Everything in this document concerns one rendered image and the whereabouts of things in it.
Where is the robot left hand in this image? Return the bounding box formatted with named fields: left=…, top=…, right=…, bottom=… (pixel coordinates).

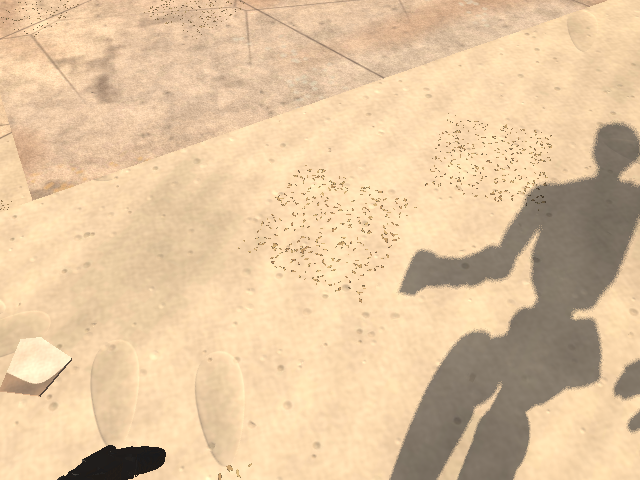
left=57, top=445, right=166, bottom=480

